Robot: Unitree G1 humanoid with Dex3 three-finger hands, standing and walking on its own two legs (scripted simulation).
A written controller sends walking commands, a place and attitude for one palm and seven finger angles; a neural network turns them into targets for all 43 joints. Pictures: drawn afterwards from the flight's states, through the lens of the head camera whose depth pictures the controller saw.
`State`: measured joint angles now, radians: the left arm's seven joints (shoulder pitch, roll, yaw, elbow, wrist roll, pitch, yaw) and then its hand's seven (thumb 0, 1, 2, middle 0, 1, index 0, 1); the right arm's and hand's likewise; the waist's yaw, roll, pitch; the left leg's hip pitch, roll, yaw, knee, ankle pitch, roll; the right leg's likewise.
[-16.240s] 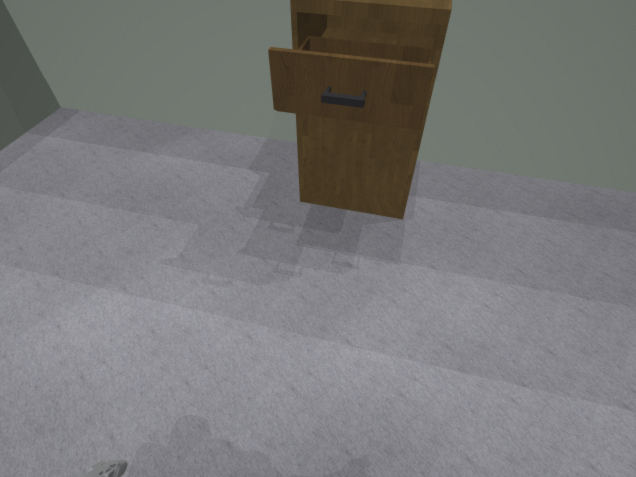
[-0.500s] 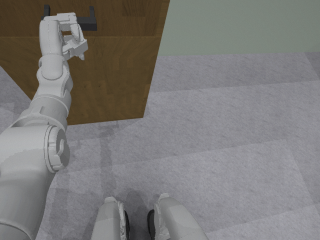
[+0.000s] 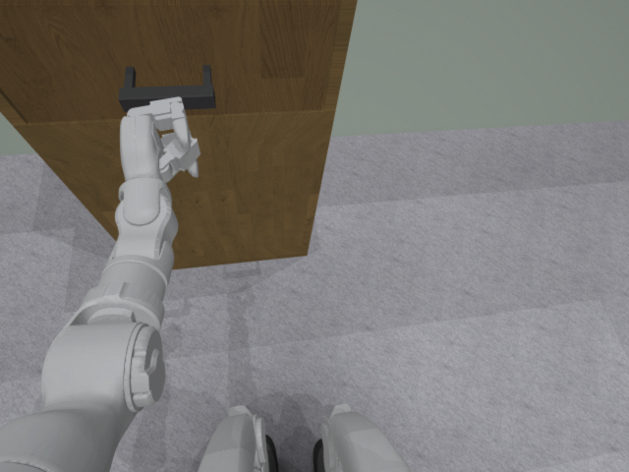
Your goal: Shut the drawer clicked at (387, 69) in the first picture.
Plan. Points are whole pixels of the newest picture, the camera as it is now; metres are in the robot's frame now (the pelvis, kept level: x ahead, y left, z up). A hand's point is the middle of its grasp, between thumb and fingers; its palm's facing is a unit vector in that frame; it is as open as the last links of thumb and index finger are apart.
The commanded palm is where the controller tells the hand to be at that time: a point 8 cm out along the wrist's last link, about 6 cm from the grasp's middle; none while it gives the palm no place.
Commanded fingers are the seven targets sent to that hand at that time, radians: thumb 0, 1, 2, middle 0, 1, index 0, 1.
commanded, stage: pull the fist back off the drawer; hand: left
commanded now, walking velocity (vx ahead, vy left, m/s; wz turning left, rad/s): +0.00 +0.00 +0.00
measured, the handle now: (169, 86) +0.61 +0.14 +0.05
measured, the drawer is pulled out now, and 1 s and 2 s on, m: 0.00 0.00 0.00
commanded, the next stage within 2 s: draw the hand back to the body in 0.02 s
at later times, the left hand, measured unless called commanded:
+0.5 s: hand (134, 189) +0.40 +0.15 +0.12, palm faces +0.08 -1.00 -0.04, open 3.3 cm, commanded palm +0.36 +0.19 +0.13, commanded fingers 0.00 0.90 0.90 -1.40 -1.60 -1.40 -1.60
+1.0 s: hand out of the picture +0.27 +0.20 +0.20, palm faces +0.25 -0.93 -0.27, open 3.3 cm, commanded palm +0.22 +0.25 +0.22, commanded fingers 0.00 0.90 0.90 -1.40 -1.60 -1.40 -1.60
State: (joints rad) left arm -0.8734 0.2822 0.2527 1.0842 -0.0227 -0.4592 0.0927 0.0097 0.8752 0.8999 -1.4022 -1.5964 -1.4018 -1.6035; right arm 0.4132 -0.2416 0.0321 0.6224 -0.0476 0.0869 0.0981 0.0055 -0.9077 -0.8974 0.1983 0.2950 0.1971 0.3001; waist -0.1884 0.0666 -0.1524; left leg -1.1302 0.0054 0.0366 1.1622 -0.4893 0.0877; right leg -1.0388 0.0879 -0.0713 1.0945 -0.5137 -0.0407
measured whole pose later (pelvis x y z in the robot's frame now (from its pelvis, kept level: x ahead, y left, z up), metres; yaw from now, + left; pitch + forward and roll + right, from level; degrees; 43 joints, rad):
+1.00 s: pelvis +0.03 -0.01 +0.10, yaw +3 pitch -1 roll -1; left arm 0.22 0.30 0.09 -0.14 -0.09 -0.04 0.07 0.02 0.89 0.90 -1.40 -1.60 -1.40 -1.60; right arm 0.15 -0.23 0.08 0.56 0.03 0.04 -0.07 0.01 -0.91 -0.90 0.20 0.30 0.20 0.30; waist 0.04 0.06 -0.01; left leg -0.20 -0.05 0.04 0.46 -0.25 0.07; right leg -0.12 0.06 -0.02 0.42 -0.28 -0.05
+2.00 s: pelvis +0.00 +0.01 +0.10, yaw +1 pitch +2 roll -1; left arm 0.64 0.41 0.35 -0.52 -0.08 -0.18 0.08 0.02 0.88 0.89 -1.41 -1.59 -1.41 -1.60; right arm 0.19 -0.25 -0.01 0.56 0.01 0.04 -0.07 0.01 -0.91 -0.90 0.20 0.30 0.20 0.30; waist 0.00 0.04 0.01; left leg -0.28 -0.06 0.07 0.44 -0.20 0.09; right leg -0.22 0.04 0.00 0.43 -0.24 -0.02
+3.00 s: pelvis -0.14 -0.01 +0.08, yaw -1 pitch +6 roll -3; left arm 0.57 0.48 0.41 -0.66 -0.08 -0.29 0.08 0.02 0.89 0.90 -1.41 -1.60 -1.41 -1.60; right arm 0.04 -0.19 0.00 0.58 -0.03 -0.08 -0.02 0.01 -0.90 -0.90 0.20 0.30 0.20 0.30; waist 0.00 0.00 0.08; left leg -0.54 0.02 0.08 0.34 0.09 0.08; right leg -0.16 0.09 0.02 0.44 -0.38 -0.01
